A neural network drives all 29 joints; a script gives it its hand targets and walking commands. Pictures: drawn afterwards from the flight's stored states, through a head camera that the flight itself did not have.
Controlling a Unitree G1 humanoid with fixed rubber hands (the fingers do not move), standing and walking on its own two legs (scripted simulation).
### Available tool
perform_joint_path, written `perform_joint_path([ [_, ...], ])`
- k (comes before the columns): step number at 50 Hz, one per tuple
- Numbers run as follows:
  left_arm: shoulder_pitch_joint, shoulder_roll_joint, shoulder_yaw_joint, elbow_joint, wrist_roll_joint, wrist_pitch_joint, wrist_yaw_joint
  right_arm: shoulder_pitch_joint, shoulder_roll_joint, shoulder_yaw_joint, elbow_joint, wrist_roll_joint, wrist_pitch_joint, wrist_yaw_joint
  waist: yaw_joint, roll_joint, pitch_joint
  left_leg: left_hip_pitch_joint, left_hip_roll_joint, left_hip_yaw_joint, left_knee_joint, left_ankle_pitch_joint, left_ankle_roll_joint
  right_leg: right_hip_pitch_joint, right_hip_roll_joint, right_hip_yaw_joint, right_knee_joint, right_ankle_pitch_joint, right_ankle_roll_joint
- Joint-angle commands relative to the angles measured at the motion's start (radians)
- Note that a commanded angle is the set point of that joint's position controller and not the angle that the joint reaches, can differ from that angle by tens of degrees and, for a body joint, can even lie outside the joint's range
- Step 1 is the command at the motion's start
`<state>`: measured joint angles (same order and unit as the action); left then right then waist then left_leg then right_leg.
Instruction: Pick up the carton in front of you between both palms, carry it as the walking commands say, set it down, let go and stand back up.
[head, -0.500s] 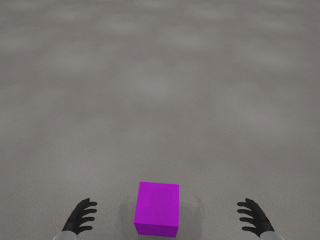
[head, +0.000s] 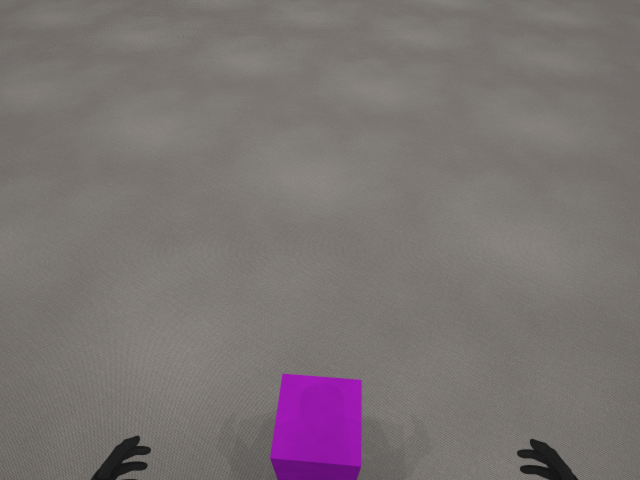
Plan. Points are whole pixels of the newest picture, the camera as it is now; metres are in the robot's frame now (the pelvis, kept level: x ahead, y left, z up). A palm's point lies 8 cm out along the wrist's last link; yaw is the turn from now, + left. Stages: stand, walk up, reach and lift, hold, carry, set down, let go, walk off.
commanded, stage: stand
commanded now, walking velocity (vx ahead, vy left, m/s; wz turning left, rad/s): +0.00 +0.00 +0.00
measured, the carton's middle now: (318, 431) +0.36 +0.02 -0.65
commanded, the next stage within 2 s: none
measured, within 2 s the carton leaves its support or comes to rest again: neither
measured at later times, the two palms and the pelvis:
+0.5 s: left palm out of the picture +0.08 +0.30 -0.09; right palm out of the picture +0.09 -0.30 -0.09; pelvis -0.01 +0.00 +0.01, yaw +0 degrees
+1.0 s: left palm out of the picture +0.06 +0.31 -0.10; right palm out of the picture +0.07 -0.31 -0.10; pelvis -0.02 +0.00 +0.01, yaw +0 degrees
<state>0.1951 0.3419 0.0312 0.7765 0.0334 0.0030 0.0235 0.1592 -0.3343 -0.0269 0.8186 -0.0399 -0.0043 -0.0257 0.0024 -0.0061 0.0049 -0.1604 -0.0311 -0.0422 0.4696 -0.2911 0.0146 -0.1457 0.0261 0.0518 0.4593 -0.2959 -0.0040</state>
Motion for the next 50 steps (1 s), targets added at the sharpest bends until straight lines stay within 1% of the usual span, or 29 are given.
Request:
perform_joint_path([
  [1,-0.022,0.150,0.032,-0.039,-0.002,-0.015,0.005,-0.033,-0.160,-0.034,-0.035,0.002,-0.015,-0.005,0.000,0.012,-0.045,0.032,0.108,-0.085,-0.060,0.345,-0.004,0.006,-0.094,0.067,-0.052,0.303,-0.006],
  [7,-0.030,0.157,0.027,0.000,-0.003,-0.017,0.006,-0.040,-0.169,-0.029,0.005,0.005,-0.016,-0.005,0.000,0.011,-0.037,0.041,0.111,-0.086,-0.082,0.334,-0.003,0.016,-0.100,0.072,-0.073,0.296,-0.007],
  [30,-0.054,0.193,0.010,0.123,-0.012,-0.024,-0.001,-0.057,-0.202,-0.012,0.118,0.016,-0.019,0.003,0.001,0.005,0.002,0.038,0.124,-0.098,-0.152,0.215,0.003,0.019,-0.118,0.094,-0.149,0.208,-0.011],
  [50,-0.073,0.212,0.001,0.186,-0.017,-0.025,-0.005,-0.067,-0.218,-0.003,0.169,0.022,-0.019,0.007,0.001,0.007,0.004,0.042,0.132,-0.103,-0.172,0.209,0.009,0.027,-0.125,0.097,-0.165,0.205,-0.013],
])
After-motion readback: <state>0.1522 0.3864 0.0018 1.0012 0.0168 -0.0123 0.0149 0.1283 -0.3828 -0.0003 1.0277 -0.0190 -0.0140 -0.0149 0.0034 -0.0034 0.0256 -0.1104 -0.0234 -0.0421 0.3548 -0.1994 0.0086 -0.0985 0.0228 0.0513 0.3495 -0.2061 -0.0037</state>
